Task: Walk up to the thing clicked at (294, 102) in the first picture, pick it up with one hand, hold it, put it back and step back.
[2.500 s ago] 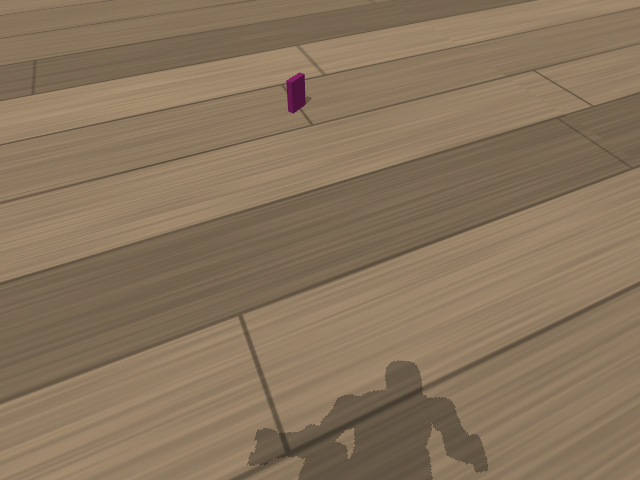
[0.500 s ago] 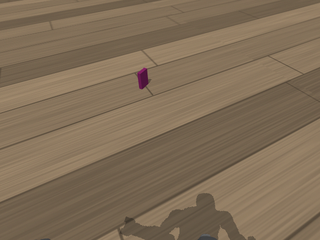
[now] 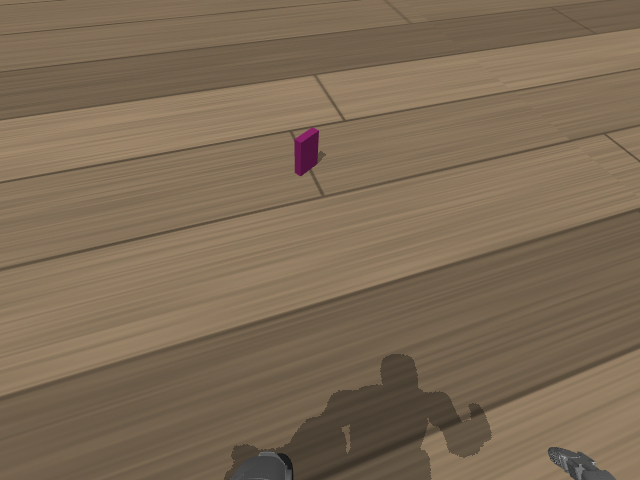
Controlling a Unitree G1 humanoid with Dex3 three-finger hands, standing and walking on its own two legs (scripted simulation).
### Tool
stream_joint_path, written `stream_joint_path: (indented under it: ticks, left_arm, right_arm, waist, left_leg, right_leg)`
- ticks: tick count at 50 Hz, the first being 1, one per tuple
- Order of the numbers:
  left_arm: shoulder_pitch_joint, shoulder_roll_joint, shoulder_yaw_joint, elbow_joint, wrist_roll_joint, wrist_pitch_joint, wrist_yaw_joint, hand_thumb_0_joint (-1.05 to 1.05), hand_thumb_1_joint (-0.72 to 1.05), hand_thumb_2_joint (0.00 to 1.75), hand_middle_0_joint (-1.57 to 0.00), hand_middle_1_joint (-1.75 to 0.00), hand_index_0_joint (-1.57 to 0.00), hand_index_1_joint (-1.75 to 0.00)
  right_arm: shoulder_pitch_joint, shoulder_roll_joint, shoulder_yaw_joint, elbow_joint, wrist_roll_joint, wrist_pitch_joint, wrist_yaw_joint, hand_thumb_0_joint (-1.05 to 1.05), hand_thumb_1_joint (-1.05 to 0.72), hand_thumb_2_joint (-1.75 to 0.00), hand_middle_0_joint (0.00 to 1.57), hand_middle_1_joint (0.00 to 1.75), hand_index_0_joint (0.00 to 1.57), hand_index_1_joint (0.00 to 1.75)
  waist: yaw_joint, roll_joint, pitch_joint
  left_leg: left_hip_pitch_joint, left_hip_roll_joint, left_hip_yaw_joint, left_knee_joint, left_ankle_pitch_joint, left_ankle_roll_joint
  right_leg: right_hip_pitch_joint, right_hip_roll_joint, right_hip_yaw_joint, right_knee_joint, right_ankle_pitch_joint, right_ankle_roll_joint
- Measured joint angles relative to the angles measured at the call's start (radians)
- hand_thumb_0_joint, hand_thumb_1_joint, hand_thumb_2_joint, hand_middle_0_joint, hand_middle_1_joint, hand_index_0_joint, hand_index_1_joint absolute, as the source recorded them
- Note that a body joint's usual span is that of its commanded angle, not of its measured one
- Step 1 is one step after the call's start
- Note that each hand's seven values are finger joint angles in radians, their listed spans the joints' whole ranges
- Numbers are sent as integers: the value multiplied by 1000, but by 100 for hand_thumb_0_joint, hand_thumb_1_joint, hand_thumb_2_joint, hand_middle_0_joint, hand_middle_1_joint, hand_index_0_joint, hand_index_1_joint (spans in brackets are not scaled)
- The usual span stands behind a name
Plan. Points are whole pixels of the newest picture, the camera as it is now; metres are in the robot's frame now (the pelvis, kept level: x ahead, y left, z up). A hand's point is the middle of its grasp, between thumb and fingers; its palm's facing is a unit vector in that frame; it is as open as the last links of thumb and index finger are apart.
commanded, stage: walk up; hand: left
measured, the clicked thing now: (306, 152) +1.46 +0.19 -0.66
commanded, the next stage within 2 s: none
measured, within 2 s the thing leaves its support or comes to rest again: neither
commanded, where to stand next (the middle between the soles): +1.16 -0.01 m, yaw +0 degrees
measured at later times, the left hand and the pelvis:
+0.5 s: hand (214, 286) +0.41 +0.23 -0.11, palm faces -0.09 -0.92 -0.38, open 7.4 cm; pelvis +0.28 -0.04 +0.00, yaw +0 degrees
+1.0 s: hand (232, 260) +0.48 +0.22 -0.13, palm faces +0.05 -0.93 -0.37, open 7.4 cm; pelvis +0.49 -0.06 +0.01, yaw +2 degrees
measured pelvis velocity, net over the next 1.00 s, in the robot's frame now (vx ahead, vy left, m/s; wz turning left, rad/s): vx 0.49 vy -0.06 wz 0.04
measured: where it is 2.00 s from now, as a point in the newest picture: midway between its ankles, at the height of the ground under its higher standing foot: (353, 279)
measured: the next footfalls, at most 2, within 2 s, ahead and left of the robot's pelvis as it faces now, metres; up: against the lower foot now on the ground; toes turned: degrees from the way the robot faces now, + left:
right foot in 0.50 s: +0.44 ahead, -0.16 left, +0.00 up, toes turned -5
left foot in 1.02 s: +0.66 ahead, +0.07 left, +0.00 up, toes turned +6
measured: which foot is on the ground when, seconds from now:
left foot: down 0.00-0.54, up 0.56-1.00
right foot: down 0.00-0.04, up 0.06-0.48, down 0.50-1.00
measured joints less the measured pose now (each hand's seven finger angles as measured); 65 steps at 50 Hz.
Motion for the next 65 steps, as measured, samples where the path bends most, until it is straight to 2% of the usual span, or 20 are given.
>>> stream_joint_path:
  ticks: [2,5,7,12,16,22,25,27,29,31,33,36,39,44,49,52,54,56,59,65]
  left_arm:
    - [-17,13,4,15,-2,18,14,1,90,89,-20,-30,-21,-30]
    - [-45,-12,-16,14,-12,32,25,1,90,89,-20,-30,-20,-30]
    - [-64,-13,-29,8,-16,26,20,1,91,89,-20,-30,-20,-30]
    - [-120,7,-20,-34,-24,19,-1,1,91,89,-20,-30,-20,-30]
    - [-143,17,-9,-46,-13,35,-20,0,91,89,-20,-30,-20,-30]
    - [-195,-1,-2,-36,-5,46,-40,1,91,89,-20,-30,-20,-30]
    - [-206,-20,2,-33,-4,38,-38,1,91,89,-20,-30,-20,-30]
    - [-222,-46,4,-36,0,20,-29,1,91,89,-20,-30,-20,-30]
    - [-222,-54,1,-54,-4,1,-19,0,91,89,-20,-30,-20,-30]
    - [-203,-68,-6,-63,-17,-4,-8,0,91,89,-20,-30,-20,-30]
    - [-170,-78,-14,-61,-22,-6,2,0,90,89,-20,-30,-20,-30]
    - [-116,-79,-19,-44,-21,-6,9,0,90,89,-20,-30,-20,-30]
    - [-73,-75,-20,-34,-15,-6,11,0,90,89,-20,-30,-21,-30]
    - [-22,-60,-7,-39,-1,-8,14,1,90,89,-20,-30,-21,-30]
    - [4,-31,5,-41,3,-3,19,1,90,89,-20,-30,-21,-30]
    - [18,-9,6,-33,1,10,23,1,90,89,-20,-30,-20,-30]
    - [10,-8,5,-27,-6,25,30,1,90,89,-20,-30,-20,-30]
    - [0,-29,-9,-23,-12,35,35,1,90,89,-20,-30,-20,-30]
    - [-15,-28,-25,-24,-14,34,28,1,91,89,-20,-30,-20,-30]
    - [-52,-7,-12,-55,-15,31,6,1,91,89,-20,-30,-20,-30]
  right_arm:
    - [-7,21,-9,-3,-13,-16,-14,1,-91,-90,20,30,20,30]
    - [9,25,-9,-25,1,-30,-32,1,-91,-90,20,30,20,30]
    - [33,37,0,-24,14,-32,-45,1,-91,-90,20,30,20,30]
    - [133,51,25,-2,25,-45,-58,1,-91,-90,20,30,20,30]
    - [194,46,26,21,20,-45,-56,1,-91,-90,20,30,21,30]
    - [240,17,19,33,16,-39,-55,1,-91,-90,20,30,21,30]
    - [263,-1,14,38,11,-28,-62,1,-90,-90,20,30,21,30]
    - [243,-9,10,48,9,-16,-71,1,-91,-90,20,30,20,30]
    - [219,5,22,49,12,-10,-76,1,-91,-90,20,30,20,30]
    - [191,9,33,50,17,-10,-77,1,-91,-90,20,30,20,30]
    - [162,5,34,40,26,-10,-73,1,-91,-90,20,30,20,30]
    - [124,-4,25,10,23,-8,-62,1,-91,-90,20,30,20,30]
    - [102,-13,9,-5,18,4,-52,1,-91,-90,20,30,20,30]
    - [87,-13,-2,10,4,32,-36,1,-91,-90,20,30,20,30]
    - [59,8,4,14,-6,32,-24,1,-91,-90,20,30,20,30]
    - [44,32,7,6,-10,19,-25,1,-91,-90,20,30,20,30]
    - [28,46,11,-16,-23,-1,-30,1,-91,-90,20,30,20,30]
    - [27,44,11,-45,-11,-19,-38,1,-91,-90,20,30,20,30]
    - [50,58,22,-59,12,-24,-55,1,-91,-90,20,30,20,30]
    - [127,59,37,-42,17,-27,-62,1,-91,-90,20,30,21,30]
  waist:
    - [-18,-63,13]
    - [-49,-45,20]
    - [-65,-49,18]
    - [-92,-75,14]
    - [-98,-77,6]
    - [-125,-46,11]
    - [-131,-8,-11]
    - [-124,50,9]
    - [-105,35,28]
    - [-84,24,35]
    - [-68,26,34]
    - [-56,39,30]
    - [-54,55,27]
    - [-39,59,17]
    - [-20,37,29]
    - [-17,-8,24]
    - [-15,-52,41]
    - [-34,-30,47]
    - [-55,-32,41]
    - [-72,-58,29]
  left_leg:
    - [14,-49,29,68,-67,9]
    - [57,-43,31,117,-159,20]
    - [135,-44,40,56,-166,11]
    - [314,-71,45,-107,-164,4]
    - [427,-79,56,-186,-192,-6]
    - [525,-78,50,-190,-290,-43]
    - [534,-47,34,-107,-391,-65]
    - [472,11,5,97,-420,-29]
    - [361,-21,-38,365,-416,-10]
    - [248,-52,-58,538,-374,-2]
    - [156,-53,-74,579,-306,5]
    - [51,-32,-108,520,-208,4]
    - [-25,-16,-132,447,-126,-14]
    - [-55,-2,-107,242,-51,-35]
    - [11,5,-53,51,-33,-13]
    - [74,-21,-25,6,-49,0]
    - [88,-51,10,45,-96,1]
    - [107,-43,8,71,-140,11]
    - [192,-45,14,5,-145,10]
    - [334,-68,32,-103,-162,10]
  right_leg:
    - [-52,-66,20,209,-59,-30]
    - [-237,-22,123,610,-30,-67]
    - [-349,-14,159,715,50,-70]
    - [-549,-62,198,637,200,-37]
    - [-622,-102,172,473,290,-13]
    - [-563,-105,118,176,403,-35]
    - [-485,-71,92,140,356,-45]
    - [-469,-29,55,195,291,-49]
    - [-442,-36,54,223,244,-59]
    - [-384,-42,57,179,237,-64]
    - [-320,-34,58,108,248,-65]
    - [-243,-8,57,25,255,-72]
    - [-181,18,39,-26,243,-76]
    - [-97,48,10,-78,202,-71]
    - [-46,61,-5,-45,113,-58]
    - [-39,31,-5,40,20,-41]
    - [-109,-16,30,245,-11,-51]
    - [-219,13,78,503,-40,-61]
    - [-363,20,137,682,20,-63]
    - [-527,-63,185,555,159,-25]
